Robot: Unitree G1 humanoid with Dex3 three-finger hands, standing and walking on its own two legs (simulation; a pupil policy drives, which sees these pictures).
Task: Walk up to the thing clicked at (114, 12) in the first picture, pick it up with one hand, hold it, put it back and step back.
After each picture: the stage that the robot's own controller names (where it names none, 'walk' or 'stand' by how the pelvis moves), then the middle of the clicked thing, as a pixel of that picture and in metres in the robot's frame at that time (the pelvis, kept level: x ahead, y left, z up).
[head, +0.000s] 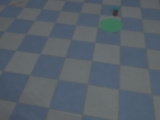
stand; (115, 11) +1.96 -0.44 -0.72
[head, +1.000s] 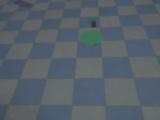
walk; (93, 22) +1.86 +0.00 -0.70
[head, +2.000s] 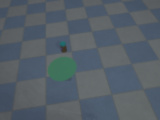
walk; (63, 47) +1.24 +0.29 -0.72
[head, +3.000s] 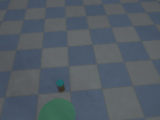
walk; (60, 85) +0.75 +0.25 -0.71
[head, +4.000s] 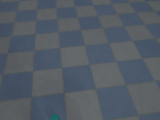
walk; out of the picture +0.46 +0.21 -0.71
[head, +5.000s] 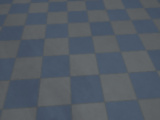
stand; out of the picture +0.35 +0.18 -0.71
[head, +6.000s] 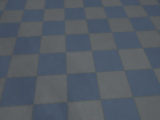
stand; out of the picture +0.35 +0.20 -0.72
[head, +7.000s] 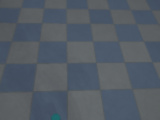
stand; out of the picture +0.39 +0.16 -0.70
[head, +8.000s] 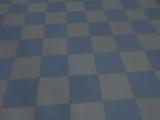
stand; out of the picture +0.36 +0.18 -0.72
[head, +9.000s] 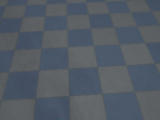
stand; out of the picture +0.38 +0.20 -0.72
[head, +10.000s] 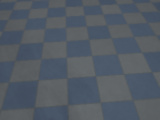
stand; out of the picture +0.39 +0.22 -0.72
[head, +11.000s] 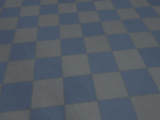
stand; out of the picture +0.36 +0.23 -0.72
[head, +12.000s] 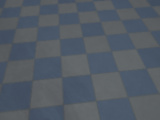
stand; out of the picture +0.36 +0.24 -0.73
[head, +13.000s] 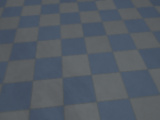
stand; out of the picture +0.35 +0.24 -0.73
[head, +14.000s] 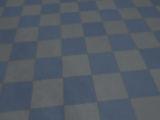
stand; out of the picture +0.35 +0.24 -0.73
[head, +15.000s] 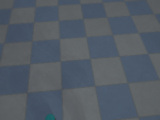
go down; out of the picture +0.37 +0.24 -0.70
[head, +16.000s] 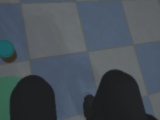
go down; (7, 52) +0.45 +0.26 -0.29
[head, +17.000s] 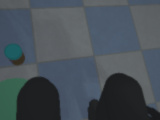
close in; (15, 55) +0.45 +0.25 -0.29
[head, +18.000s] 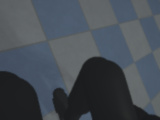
close in; out of the picture +0.43 +0.29 -0.22
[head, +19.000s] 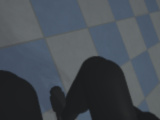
close; out of the picture +0.42 +0.29 -0.23
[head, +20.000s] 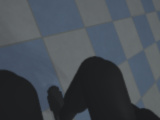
lift; out of the picture +0.40 +0.28 -0.23
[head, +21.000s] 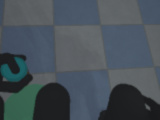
lift; (17, 74) +0.33 +0.24 -0.06
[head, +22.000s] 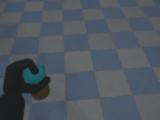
hold; (37, 83) +0.34 +0.17 +0.05
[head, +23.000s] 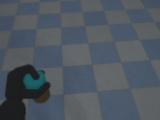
hold; (38, 87) +0.33 +0.17 +0.00
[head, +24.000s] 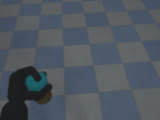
hold; (40, 88) +0.33 +0.17 +0.00
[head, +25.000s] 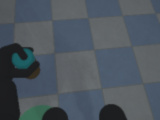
crouch; (27, 65) +0.40 +0.20 -0.07
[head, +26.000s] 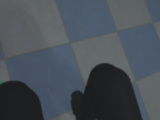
lower; out of the picture +0.47 +0.28 -0.16
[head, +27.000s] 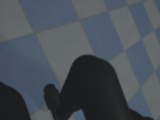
lower; out of the picture +0.44 +0.29 -0.23
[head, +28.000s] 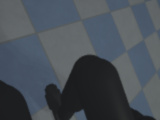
lower; out of the picture +0.44 +0.30 -0.23
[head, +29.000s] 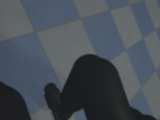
lower; out of the picture +0.45 +0.30 -0.23
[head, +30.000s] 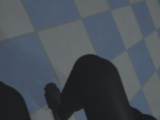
lower; out of the picture +0.45 +0.30 -0.23
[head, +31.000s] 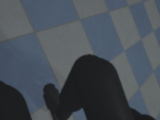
open; out of the picture +0.44 +0.29 -0.24
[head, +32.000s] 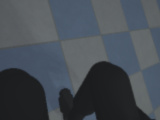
stand; out of the picture +0.45 +0.27 -0.25
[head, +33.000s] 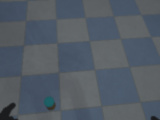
stand; (50, 103) +0.42 +0.20 -0.59
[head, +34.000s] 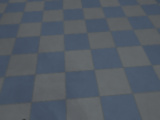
stand; out of the picture +0.41 +0.20 -0.67
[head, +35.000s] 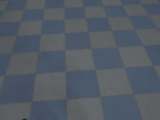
stand; out of the picture +0.40 +0.19 -0.67
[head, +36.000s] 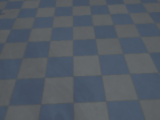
stand; out of the picture +0.42 +0.18 -0.72
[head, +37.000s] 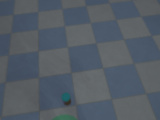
walk; (66, 99) +0.49 +0.14 -0.70
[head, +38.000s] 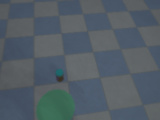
walk; (59, 75) +0.72 +0.16 -0.69
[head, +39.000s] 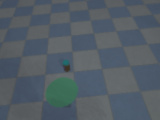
stand; (66, 65) +1.01 +0.27 -0.70
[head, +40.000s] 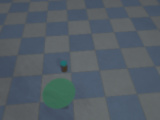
stand; (64, 66) +0.98 +0.22 -0.72
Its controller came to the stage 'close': yes
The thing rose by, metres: 0.72
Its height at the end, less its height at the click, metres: +0.00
